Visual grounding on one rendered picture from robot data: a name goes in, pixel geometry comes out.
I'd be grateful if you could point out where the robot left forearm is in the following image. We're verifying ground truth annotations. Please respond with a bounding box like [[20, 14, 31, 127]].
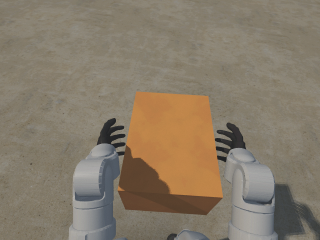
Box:
[[68, 143, 120, 240]]

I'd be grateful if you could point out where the right robot hand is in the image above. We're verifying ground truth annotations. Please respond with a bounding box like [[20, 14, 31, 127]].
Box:
[[215, 122, 246, 162]]

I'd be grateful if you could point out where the left robot hand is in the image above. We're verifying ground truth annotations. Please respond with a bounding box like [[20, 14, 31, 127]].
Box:
[[97, 118, 126, 156]]

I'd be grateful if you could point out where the carton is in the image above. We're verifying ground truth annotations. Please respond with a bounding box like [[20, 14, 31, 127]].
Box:
[[117, 91, 223, 215]]

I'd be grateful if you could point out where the robot right forearm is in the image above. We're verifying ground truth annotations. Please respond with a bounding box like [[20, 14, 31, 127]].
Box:
[[224, 148, 278, 240]]

